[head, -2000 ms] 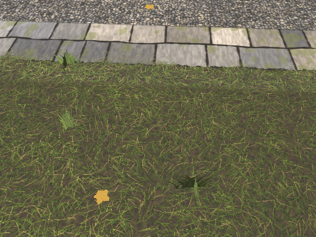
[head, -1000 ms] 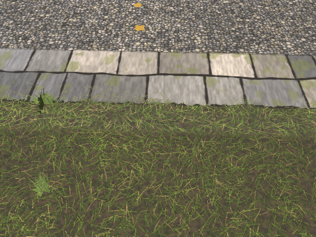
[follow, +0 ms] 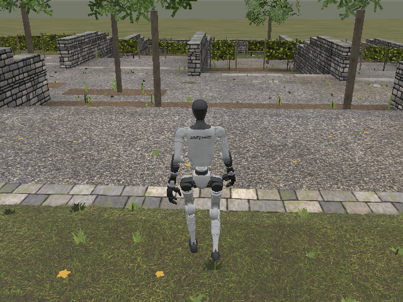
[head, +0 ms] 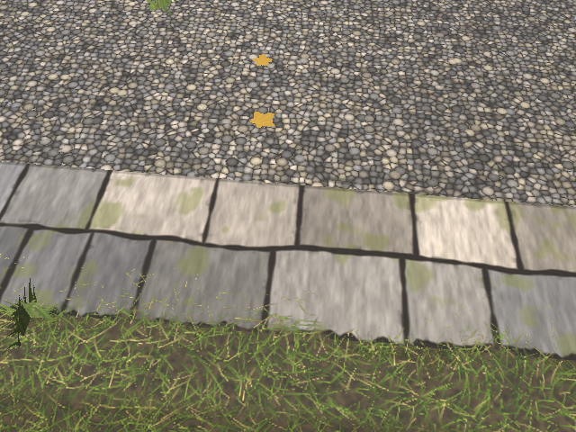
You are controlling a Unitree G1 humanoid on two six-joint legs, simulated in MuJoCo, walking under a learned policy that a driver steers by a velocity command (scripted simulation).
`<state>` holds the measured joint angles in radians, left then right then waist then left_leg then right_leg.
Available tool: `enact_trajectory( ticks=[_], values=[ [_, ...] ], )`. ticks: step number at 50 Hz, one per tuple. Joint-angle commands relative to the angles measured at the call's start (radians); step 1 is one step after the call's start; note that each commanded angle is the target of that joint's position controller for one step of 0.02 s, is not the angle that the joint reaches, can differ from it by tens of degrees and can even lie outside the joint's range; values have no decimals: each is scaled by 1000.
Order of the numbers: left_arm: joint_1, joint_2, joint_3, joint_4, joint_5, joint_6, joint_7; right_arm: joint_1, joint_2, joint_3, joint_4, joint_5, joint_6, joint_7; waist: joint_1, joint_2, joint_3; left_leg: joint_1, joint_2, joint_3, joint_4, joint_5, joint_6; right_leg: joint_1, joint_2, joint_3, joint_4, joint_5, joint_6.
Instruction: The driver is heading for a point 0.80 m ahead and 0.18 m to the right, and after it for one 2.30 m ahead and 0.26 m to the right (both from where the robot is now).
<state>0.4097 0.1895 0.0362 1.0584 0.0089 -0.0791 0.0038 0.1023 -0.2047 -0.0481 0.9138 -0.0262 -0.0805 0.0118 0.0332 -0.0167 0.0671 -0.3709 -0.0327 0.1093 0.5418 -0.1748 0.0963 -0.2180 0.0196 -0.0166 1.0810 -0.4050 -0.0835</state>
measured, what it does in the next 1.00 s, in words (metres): walks ahead: right foot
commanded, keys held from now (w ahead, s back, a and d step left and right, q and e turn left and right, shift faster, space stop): w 0.88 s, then w+e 0.12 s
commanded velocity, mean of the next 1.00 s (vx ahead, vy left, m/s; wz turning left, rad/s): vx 0.50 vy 0.00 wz -0.02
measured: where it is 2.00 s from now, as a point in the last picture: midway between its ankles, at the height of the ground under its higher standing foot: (340, 222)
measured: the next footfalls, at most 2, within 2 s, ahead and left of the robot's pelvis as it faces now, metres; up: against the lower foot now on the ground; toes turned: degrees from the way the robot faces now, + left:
right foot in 0.48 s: +0.41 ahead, -0.11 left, +0.00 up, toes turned -4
left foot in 1.04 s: +0.71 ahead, +0.08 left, +0.00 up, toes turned +1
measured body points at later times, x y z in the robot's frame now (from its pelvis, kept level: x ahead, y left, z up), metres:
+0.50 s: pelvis +0.26 -0.03 -0.01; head +0.29 -0.04 +0.44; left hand +0.46 +0.19 -0.11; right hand +0.16 -0.25 -0.15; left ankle +0.08 +0.06 -0.72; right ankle +0.37 -0.10 -0.73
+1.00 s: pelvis +0.52 -0.02 +0.01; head +0.55 -0.02 +0.45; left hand +0.42 +0.20 -0.14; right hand +0.71 -0.23 -0.11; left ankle +0.67 +0.08 -0.71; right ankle +0.37 -0.10 -0.73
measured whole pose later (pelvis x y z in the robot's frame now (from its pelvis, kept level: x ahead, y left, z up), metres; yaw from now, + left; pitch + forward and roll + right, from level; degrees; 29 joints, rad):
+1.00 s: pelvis +0.52 -0.02 +0.01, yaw -1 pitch +1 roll -2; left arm 0.49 0.16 0.03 1.08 0.03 -0.09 0.01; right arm -0.01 -0.18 -0.03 0.88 -0.02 -0.05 0.03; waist 0.08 0.02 0.05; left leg -0.53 0.05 0.06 0.59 -0.09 0.06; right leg 0.11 0.07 -0.06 0.21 -0.33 -0.06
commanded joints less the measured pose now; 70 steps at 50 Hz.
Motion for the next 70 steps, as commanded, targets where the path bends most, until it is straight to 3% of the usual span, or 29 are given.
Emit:
enact_trajectory(
  ticks=[1,2,6,12,18,21,23,24,25,26,27,28,29,30,31,34,40,46,49,51,52,53,54,55,56,57,59,64,70],
  values=[
    [-27,83,24,-72,14,-9,-7,156,-83,-22,27,12,-8,-2,-42,45,-52,302,309,-407,-342,44,144,-362,-92,59,126,107,-11],
    [-3,61,21,-67,25,6,-13,158,-50,-11,41,15,-13,-5,-12,55,-45,242,272,-340,-366,77,117,-309,-106,55,87,124,-1],
    [-73,47,22,-92,32,37,-28,254,-84,-13,87,17,-34,-12,3,66,-15,213,239,-247,-409,189,121,-345,-118,20,-3,190,34],
    [-327,49,12,-177,16,41,-34,364,-83,-2,115,16,-29,-14,-52,70,33,283,207,-180,-437,265,98,-437,-120,-27,-279,374,63],
    [-478,56,5,-232,12,30,-32,458,-89,-1,153,4,-23,-26,-95,84,55,450,246,-162,-384,392,108,-442,-82,-56,-454,365,32],
    [-452,69,12,-238,12,17,-27,434,-106,-7,160,-2,-19,-34,-62,88,44,497,266,-144,-293,587,93,-350,-47,-71,-520,263,-11],
    [-253,91,30,-174,15,4,-14,399,-122,-12,159,1,-15,-34,26,82,-55,467,236,-105,-64,810,64,-90,21,-104,-598,246,-51],
    [-74,130,49,-115,29,-7,-4,386,-113,-7,149,8,-15,-31,93,53,-154,339,195,-76,142,697,43,160,-18,-56,-620,274,-85],
    [88,232,75,-93,56,-13,7,410,-49,10,108,33,-17,-23,121,-88,-297,57,109,-22,487,285,7,454,-294,284,-647,171,-165],
    [85,261,86,-87,31,4,-4,477,-44,1,114,48,-17,-16,83,-229,-386,-182,-55,-69,771,-349,-10,559,-458,700,-802,145,-276],
    [-40,214,74,-106,5,12,-10,387,-104,-16,102,23,-10,-20,41,-71,-235,-268,27,-158,811,-272,5,430,-405,578,-818,83,-238],
    [-128,148,55,-123,0,8,-14,304,-89,-14,78,16,-15,-14,21,-23,-118,-273,63,-157,770,-187,5,280,-368,446,-851,113,-211],
    [-166,101,42,-120,5,1,-15,281,-65,-13,76,15,-14,-11,-14,4,-52,-230,98,-154,699,-135,3,165,-318,349,-889,188,-169],
    [-168,62,28,-104,2,-7,-12,272,-54,-15,72,-1,-1,-7,-45,0,-22,-179,121,-156,643,-106,-3,89,-258,263,-911,253,-119],
    [-152,64,26,-91,4,-13,-6,317,-27,-10,83,-10,13,0,-65,-46,-33,-135,123,-146,614,-99,-14,58,-255,223,-919,299,-121],
    [-75,91,28,-58,2,-31,-3,266,-27,-13,66,-14,36,9,-75,-25,-17,-172,131,-120,564,-56,-40,50,-229,161,-945,397,-131],
    [36,98,19,-33,2,-29,-2,1,-35,-5,-26,0,41,17,-21,-32,32,-289,141,-72,283,131,-78,125,-194,86,-978,493,-116],
    [143,103,15,6,11,-23,9,-166,-41,3,-88,4,31,16,29,-44,53,-289,100,-45,92,146,-55,284,-228,89,-924,626,-124],
    [117,131,23,5,20,-17,18,-155,-61,-4,-103,8,14,13,2,-49,43,-230,74,-53,28,49,-30,340,-251,116,-838,766,-120],
    [66,150,29,-6,18,-15,15,16,-87,-19,-55,8,-2,0,-77,-50,-38,24,16,-29,-52,10,-3,293,-218,97,-657,955,-89],
    [47,140,26,-14,9,-15,10,189,-121,-35,-1,-5,-14,-12,-146,-12,-137,273,39,-52,-97,62,22,187,-166,64,-462,881,-68],
    [54,84,11,-56,-16,-18,3,352,-218,-60,16,-35,-23,-27,-187,103,-286,562,291,-328,-122,-46,80,-59,-84,16,-153,533,-37],
    [166,19,5,-61,-39,-10,8,356,-283,-75,10,-34,-12,-17,-129,278,-386,713,511,-711,-232,-60,173,-331,59,-10,123,-140,-17],
    [92,116,31,-55,-10,4,13,263,-202,-59,-9,-9,1,-13,-104,111,-281,587,459,-671,-262,-154,143,-382,-14,77,192,-68,-32],
    [23,105,35,-72,-4,5,6,169,-131,-39,-24,-1,-1,-11,-76,62,-143,433,420,-517,-297,-150,111,-389,-52,80,168,27,-31],
    [-6,76,33,-78,-2,8,0,125,-93,-28,-27,-1,-7,-10,-55,55,-81,330,375,-405,-337,-92,80,-364,-83,74,129,83,-27],
    [-2,57,37,-81,20,34,-16,131,-56,-16,-7,6,-18,-20,-17,97,-40,230,315,-253,-372,8,38,-316,-109,62,91,122,-10],
    [-124,39,38,-141,23,69,-39,230,-80,-21,28,13,-46,-26,-7,87,-14,242,299,-87,-405,172,35,-431,-129,34,47,259,12],
    [-345,34,20,-228,20,67,-60,298,-93,-18,49,9,-45,-32,-43,84,35,293,276,59,-405,307,27,-439,-109,-44,-273,419,19]
  ],
)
